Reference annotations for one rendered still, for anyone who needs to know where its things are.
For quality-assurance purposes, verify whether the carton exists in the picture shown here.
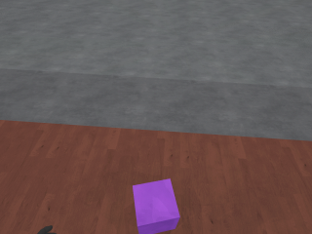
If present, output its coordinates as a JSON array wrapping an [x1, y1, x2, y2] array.
[[133, 178, 180, 234]]

